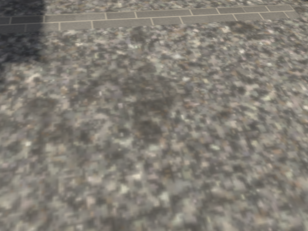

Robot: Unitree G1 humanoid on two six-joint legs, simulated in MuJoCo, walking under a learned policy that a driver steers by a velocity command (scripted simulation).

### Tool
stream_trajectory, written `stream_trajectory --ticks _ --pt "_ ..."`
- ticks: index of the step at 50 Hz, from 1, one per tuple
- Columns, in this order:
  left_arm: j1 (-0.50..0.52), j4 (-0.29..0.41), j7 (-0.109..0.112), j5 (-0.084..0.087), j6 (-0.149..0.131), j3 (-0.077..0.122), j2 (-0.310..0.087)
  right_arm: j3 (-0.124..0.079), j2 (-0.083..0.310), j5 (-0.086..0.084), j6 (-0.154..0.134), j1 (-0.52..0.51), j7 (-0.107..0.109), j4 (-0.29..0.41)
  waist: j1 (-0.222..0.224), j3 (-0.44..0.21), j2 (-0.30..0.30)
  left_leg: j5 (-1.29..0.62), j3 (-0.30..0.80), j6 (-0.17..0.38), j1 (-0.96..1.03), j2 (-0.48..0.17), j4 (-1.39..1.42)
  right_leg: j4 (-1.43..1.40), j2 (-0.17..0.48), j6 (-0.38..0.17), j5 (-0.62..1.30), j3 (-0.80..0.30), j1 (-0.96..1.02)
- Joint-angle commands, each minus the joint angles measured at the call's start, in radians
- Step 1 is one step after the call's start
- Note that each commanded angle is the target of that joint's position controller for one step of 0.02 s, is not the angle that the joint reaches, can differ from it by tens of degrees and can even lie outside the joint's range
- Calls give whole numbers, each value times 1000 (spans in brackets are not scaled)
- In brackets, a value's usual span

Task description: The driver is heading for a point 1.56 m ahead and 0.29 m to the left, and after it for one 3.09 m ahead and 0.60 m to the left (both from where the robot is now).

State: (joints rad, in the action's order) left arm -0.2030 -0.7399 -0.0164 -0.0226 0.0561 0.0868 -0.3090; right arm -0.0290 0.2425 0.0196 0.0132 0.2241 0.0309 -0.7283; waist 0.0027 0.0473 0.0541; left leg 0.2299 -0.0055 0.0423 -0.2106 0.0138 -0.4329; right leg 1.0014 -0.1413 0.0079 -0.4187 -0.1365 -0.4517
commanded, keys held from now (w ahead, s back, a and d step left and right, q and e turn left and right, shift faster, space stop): no key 0.80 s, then w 0.20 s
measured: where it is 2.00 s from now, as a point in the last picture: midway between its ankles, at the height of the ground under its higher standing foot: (136, 214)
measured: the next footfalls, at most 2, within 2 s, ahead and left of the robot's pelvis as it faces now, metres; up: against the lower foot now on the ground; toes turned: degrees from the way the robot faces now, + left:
right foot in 0.20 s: +0.00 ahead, -0.12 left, +0.00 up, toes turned +3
right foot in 1.56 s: +0.44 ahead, -0.05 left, +0.00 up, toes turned -5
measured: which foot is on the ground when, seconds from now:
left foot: down 0.00-1.00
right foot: up 0.00-0.18, down 0.20-1.00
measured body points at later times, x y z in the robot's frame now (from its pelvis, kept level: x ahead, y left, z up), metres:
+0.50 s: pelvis -0.01 -0.02 +0.00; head -0.01 -0.03 +0.45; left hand +0.10 +0.23 -0.13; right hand +0.04 -0.28 -0.14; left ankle +0.00 +0.10 -0.74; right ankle -0.04 -0.12 -0.74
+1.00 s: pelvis +0.02 -0.01 +0.00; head +0.01 -0.01 +0.45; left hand +0.00 +0.24 -0.16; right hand +0.03 -0.26 -0.15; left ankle +0.00 +0.09 -0.72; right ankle -0.04 -0.12 -0.74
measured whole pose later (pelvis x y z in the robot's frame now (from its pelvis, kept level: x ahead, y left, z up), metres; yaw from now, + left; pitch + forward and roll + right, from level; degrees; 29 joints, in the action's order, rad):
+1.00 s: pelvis +0.02 -0.01 +0.00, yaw -1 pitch -1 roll +0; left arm -0.35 -1.09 0.03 -0.02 0.00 0.02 -0.23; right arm -0.02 0.21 0.03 0.00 0.28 0.00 -1.08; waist 0.01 -0.01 0.01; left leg 0.43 -0.04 0.06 -0.28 0.00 -0.69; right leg 0.39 -0.06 -0.07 -0.29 -0.05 -0.08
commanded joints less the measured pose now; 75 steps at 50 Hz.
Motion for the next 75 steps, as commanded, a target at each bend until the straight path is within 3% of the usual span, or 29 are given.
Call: stream_trajectory --ticks 1,4,6,8,9,10,11,12,13,16,25,40,42,43,45,47,49,51,53,54,55,56,57,58,60,64,69,72,75 --pt "-32 34 -2 7 1 10 -60 -27 121 -3 -23 -32 2 62 6 -70 -187 -461 164 153 124 -211 107 14 22 35 -5 12 -28" --pt "11 35 3 13 9 -15 -24 -28 131 -1 -22 4 -2 35 -24 -80 -215 -444 155 154 160 -211 82 -213 59 40 -41 54 61" --pt "23 30 10 20 11 -24 -24 -34 153 4 -13 21 -10 17 -40 -79 -249 -457 162 158 141 -209 65 -353 65 25 -70 115 148" --pt "-13 5 19 24 3 -31 -19 -38 164 -2 -2 24 -15 -2 -13 -72 -238 -506 161 140 119 -197 23 -559 67 2 69 146 241" --pt "-36 -9 25 18 -7 -36 -18 -38 161 -7 -1 25 -16 -11 7 -71 -207 -496 155 103 74 -191 3 -711 87 -12 239 130 332" --pt "-35 -12 31 5 -20 -34 -51 -33 141 -7 -7 40 -18 -11 -2 -97 -162 -401 156 54 3 -182 -3 -744 154 -30 320 39 439" --pt "-48 -6 38 -13 -35 -32 -109 -23 100 -4 -14 51 -25 11 -23 -143 -19 -205 99 12 -83 -129 -80 -736 326 -63 468 -139 531" --pt "34 -20 36 7 -39 -39 -95 -6 51 -15 -7 49 -22 -5 -60 -74 118 36 41 -9 14 -60 44 -680 370 -129 578 -133 320" --pt "78 -8 30 10 -47 -51 -44 -12 88 -3 -2 26 -17 -25 -49 -52 72 -3 44 -20 61 -64 60 -681 322 -116 484 -108 300" --pt "27 -50 42 11 -58 -55 -57 -27 127 -4 -6 2 -24 -61 -16 -24 45 -148 62 -20 90 -73 65 -693 242 -73 378 -59 285" --pt "1 -156 48 14 -67 -66 -41 -14 91 -7 -8 34 -16 -195 -19 -2 -40 -145 73 -26 98 -91 105 -712 225 -76 312 -41 278" --pt "-61 -298 56 16 -71 -84 -12 5 65 -8 -6 54 -3 -346 -18 4 -49 -142 77 -20 104 -103 102 -723 212 -77 318 -23 270" --pt "-88 -313 56 15 -65 -75 -34 4 65 -4 -4 64 -4 -356 -10 -7 -22 55 39 -10 83 -58 50 -743 196 -100 47 -37 264" --pt "-102 -315 55 13 -57 -63 -59 1 67 0 -1 57 -7 -350 -3 15 10 192 9 0 28 -23 -9 -756 202 -127 -150 -71 246" --pt "-164 -326 50 8 -48 -45 -86 4 43 17 0 7 -19 -320 31 110 71 277 -43 8 -148 17 -149 -840 301 -201 -420 -226 234" --pt "-193 -333 47 4 -54 -38 -73 8 26 23 -16 -31 -27 -287 43 158 91 213 -38 22 -252 -23 -281 -898 402 -264 -410 -344 240" --pt "-193 -331 43 -5 -72 -32 -72 0 46 15 -39 -48 -37 -263 36 136 60 241 -12 32 -318 -50 -326 -892 415 -277 -268 -328 316" --pt "-170 -328 40 1 -88 -26 -70 -5 46 4 -61 -33 -45 -252 12 112 57 200 -29 38 -240 -48 -231 -856 381 -253 -144 -244 308" --pt "-105 -311 37 15 -93 -24 -62 -7 17 -5 -72 92 -45 -290 -63 83 37 60 -90 42 37 0 -40 -773 309 -209 -73 -123 162" --pt "-91 -301 36 12 -97 -28 -44 -17 28 -6 -75 199 -39 -333 -100 57 -11 43 -83 37 226 25 16 -678 262 -185 -48 -74 49" --pt "-67 -279 31 7 -109 -43 5 -34 88 7 -83 314 -27 -358 -147 21 -170 189 136 52 377 -126 144 -429 173 -145 -1 41 -77" --pt "-49 -235 22 6 -120 -60 67 -59 199 1 -83 436 -24 -374 -166 -34 -379 489 566 133 461 -366 322 -136 58 -105 -98 175 -253" --pt "-33 -229 16 -20 -117 -38 -23 -52 162 0 -70 390 -24 -385 -112 43 -254 564 639 181 340 -410 332 32 112 -118 -110 122 -293" --pt "-18 -233 4 -19 -120 -38 -13 -37 111 3 -74 280 -31 -342 -60 114 -143 513 556 173 253 -372 327 92 165 -125 -4 95 -307" --pt "-44 -256 -14 -11 -128 -45 27 -25 75 -1 -95 188 -34 -306 -9 104 -98 237 366 135 199 -283 339 73 212 -107 148 100 -246" --pt "-6 -244 -20 -15 -107 -41 30 -6 42 -6 -116 288 -27 -353 -7 51 -125 -289 161 115 265 -214 287 58 206 -66 227 172 -261" --pt "220 -153 -20 -4 -97 -58 61 10 28 -3 -115 333 -20 -368 -40 96 -137 -519 69 114 221 -174 290 -163 174 -42 307 244 -259" --pt "296 -118 -17 5 -98 -69 71 11 41 -1 -117 350 -14 -378 -52 106 -155 -616 43 113 221 -181 291 -338 141 -66 349 280 -158" --pt "226 -119 -2 6 -105 -56 34 6 66 -1 -121 315 -10 -378 3 55 -164 -921 20 102 279 -210 181 -408 95 -126 318 287 -7"
Over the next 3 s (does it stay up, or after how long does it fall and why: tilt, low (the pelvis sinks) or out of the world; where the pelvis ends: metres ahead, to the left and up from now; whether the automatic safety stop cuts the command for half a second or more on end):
stays up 1.06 0.00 0.00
